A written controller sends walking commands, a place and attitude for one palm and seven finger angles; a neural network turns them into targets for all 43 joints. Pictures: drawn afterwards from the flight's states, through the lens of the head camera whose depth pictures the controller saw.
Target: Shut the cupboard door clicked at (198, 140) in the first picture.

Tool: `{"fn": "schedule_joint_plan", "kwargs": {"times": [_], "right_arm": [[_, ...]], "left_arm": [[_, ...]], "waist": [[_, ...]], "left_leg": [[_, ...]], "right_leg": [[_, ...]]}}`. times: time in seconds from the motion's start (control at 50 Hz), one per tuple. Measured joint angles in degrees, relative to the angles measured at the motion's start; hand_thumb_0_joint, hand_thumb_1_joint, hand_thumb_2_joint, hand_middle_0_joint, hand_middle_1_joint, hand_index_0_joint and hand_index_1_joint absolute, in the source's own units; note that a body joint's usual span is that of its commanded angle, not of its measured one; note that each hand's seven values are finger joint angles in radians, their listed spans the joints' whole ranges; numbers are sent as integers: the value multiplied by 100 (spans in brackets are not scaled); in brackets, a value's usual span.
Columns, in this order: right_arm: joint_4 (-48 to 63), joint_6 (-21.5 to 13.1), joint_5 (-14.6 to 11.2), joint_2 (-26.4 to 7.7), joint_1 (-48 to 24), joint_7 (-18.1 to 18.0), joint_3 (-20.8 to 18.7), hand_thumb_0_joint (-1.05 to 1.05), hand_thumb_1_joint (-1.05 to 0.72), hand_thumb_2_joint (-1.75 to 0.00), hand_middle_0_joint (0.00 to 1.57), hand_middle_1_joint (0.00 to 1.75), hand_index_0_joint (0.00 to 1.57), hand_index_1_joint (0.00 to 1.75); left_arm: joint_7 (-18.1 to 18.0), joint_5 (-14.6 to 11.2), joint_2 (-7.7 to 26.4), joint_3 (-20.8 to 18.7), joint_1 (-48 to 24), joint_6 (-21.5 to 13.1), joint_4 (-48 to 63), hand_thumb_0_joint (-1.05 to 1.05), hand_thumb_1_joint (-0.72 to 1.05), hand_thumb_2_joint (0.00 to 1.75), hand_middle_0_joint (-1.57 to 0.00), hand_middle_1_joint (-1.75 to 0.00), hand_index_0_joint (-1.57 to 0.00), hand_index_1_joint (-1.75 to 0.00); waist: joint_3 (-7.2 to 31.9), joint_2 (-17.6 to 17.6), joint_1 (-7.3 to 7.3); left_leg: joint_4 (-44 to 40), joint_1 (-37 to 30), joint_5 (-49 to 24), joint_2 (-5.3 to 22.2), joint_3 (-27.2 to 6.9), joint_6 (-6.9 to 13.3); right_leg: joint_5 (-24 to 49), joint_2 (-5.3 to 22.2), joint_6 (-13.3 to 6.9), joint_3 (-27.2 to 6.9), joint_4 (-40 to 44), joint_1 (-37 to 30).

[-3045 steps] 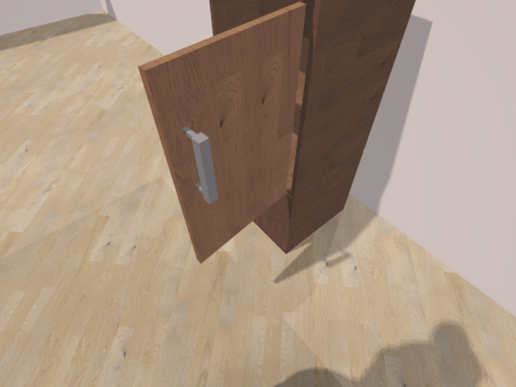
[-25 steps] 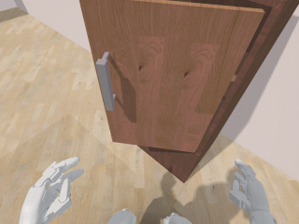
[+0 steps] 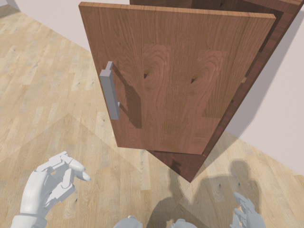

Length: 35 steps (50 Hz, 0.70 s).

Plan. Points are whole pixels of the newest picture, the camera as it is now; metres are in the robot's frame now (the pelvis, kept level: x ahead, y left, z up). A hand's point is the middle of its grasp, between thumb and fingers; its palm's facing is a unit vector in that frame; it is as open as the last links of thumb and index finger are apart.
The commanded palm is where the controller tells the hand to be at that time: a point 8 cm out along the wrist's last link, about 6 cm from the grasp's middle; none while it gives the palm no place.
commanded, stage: raise the hand and make a fist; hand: left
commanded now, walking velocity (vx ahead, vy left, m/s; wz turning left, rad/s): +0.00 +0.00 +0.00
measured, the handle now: (112, 92) +0.44 +0.14 +0.10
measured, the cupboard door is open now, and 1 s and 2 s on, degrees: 33 33 33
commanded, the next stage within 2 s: bring the fist close to the handle in 0.96 s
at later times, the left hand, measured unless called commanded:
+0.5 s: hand (56, 166) +0.23 +0.22 +0.10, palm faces +0.00 -1.00 -0.05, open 3.1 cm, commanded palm +0.20 +0.27 +0.11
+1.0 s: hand (68, 165) +0.23 +0.19 +0.11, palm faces +0.00 -1.00 -0.05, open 3.1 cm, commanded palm +0.20 +0.25 +0.11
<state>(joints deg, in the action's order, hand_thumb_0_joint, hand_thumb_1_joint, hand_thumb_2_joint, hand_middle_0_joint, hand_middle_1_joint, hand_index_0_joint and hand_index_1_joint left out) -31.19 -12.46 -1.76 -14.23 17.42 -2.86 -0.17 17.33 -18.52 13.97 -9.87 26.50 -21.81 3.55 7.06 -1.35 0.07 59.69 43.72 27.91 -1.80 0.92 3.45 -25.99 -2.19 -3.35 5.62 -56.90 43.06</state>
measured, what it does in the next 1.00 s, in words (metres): stands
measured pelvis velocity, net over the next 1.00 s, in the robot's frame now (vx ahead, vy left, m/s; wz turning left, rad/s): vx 0.01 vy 0.00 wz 0.01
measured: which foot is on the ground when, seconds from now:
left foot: down 0.00-1.00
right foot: down 0.00-1.00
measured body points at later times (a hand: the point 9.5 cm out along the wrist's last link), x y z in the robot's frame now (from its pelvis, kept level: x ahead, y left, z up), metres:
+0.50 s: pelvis +0.01 +0.03 +0.02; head +0.03 +0.03 +0.47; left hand +0.22 +0.27 +0.11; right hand +0.20 -0.18 -0.04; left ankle +0.01 +0.08 -0.67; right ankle +0.02 -0.09 -0.67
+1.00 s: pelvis +0.01 +0.00 +0.03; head +0.03 +0.00 +0.48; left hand +0.22 +0.25 +0.11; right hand +0.18 -0.23 -0.04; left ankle +0.02 +0.08 -0.67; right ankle +0.02 -0.09 -0.67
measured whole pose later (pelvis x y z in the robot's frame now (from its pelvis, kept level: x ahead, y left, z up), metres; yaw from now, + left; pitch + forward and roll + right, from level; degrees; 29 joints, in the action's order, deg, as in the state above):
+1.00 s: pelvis +0.01 +0.00 +0.03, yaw +1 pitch +6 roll -2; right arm -30.9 -12.8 -2.0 -14.7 15.9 -2.4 2.2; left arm 13.7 -16.2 14.9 -9.0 20.2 -13.5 5.1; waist 5.0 -2.1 -0.2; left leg 49.8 31.6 24.4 -2.5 0.4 3.7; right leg -22.7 -2.0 -2.9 5.4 -46.9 30.7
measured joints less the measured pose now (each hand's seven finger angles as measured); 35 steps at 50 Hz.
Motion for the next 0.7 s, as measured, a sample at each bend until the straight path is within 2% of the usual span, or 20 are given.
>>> {"fn": "schedule_joint_plan", "kwargs": {"times": [0.16,0.28,0.48,0.7], "right_arm": [[183,-29,23,-30,-157,27,35,1,-91,-90,20,30,20,30],[340,27,15,72,-270,86,189,1,-91,-90,20,30,20,30],[287,57,-3,127,-245,92,382,1,-90,-90,21,30,20,30],[82,-6,-32,-6,-103,61,299,1,-90,-90,20,30,20,30]], "left_arm": [[-354,189,23,214,1,157,347,1,90,90,-105,-123,-105,-123],[-450,291,29,281,-160,426,450,1,90,90,-116,-135,-116,-135],[-395,293,113,180,-519,810,372,1,90,90,-128,-147,-127,-147],[-319,243,144,61,-722,1036,257,1,90,90,-130,-150,-130,-149]], "waist": [[-42,-17,3],[-45,-67,-58],[-116,-103,-128],[-170,-78,-46]], "left_leg": [[-177,-291,-20,-62,23,114],[-364,-535,-77,-102,17,159],[-688,-920,-200,-141,-3,177],[-1008,-1232,-330,-129,-5,136]], "right_leg": [[56,48,123,-40,235,-326],[127,77,192,-49,460,-597],[247,101,224,-51,793,-997],[361,78,184,-69,1076,-1283]]}}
